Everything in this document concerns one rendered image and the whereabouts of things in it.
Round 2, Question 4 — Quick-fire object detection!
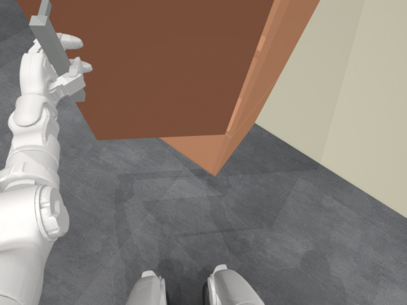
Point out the robot right shin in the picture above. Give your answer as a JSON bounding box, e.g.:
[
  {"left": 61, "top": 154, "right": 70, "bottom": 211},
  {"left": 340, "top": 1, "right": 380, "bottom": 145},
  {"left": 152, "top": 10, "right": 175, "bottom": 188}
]
[{"left": 209, "top": 264, "right": 227, "bottom": 305}]

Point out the left robot hand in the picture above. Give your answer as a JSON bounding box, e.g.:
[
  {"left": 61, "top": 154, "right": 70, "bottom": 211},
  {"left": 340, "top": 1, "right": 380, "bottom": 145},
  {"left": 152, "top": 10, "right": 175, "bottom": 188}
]
[{"left": 20, "top": 33, "right": 93, "bottom": 107}]

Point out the robot left forearm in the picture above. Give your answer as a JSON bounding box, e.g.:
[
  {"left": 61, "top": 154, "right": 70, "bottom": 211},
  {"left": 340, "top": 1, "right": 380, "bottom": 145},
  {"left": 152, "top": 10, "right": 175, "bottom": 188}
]
[{"left": 0, "top": 94, "right": 60, "bottom": 193}]

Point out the robot left shin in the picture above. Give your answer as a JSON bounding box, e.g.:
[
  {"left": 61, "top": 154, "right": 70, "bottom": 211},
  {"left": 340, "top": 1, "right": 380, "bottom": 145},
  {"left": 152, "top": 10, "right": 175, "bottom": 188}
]
[{"left": 141, "top": 271, "right": 157, "bottom": 278}]

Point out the handle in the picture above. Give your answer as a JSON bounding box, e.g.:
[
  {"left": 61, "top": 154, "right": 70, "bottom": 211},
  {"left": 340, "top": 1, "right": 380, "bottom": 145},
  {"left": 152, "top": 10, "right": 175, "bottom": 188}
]
[{"left": 29, "top": 0, "right": 86, "bottom": 102}]

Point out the cupboard door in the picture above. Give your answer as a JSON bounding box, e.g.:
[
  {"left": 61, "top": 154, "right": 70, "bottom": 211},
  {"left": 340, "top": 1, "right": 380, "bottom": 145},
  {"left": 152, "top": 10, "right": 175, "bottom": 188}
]
[{"left": 17, "top": 0, "right": 274, "bottom": 140}]

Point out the robot shin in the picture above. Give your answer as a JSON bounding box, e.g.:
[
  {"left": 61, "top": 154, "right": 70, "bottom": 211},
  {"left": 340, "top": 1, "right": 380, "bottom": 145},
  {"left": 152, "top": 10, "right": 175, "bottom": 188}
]
[
  {"left": 141, "top": 271, "right": 157, "bottom": 278},
  {"left": 209, "top": 264, "right": 227, "bottom": 305}
]

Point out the robot left upper arm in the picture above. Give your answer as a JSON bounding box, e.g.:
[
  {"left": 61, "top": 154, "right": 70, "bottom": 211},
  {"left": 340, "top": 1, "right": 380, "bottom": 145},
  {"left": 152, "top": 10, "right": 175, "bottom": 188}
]
[{"left": 0, "top": 184, "right": 69, "bottom": 305}]

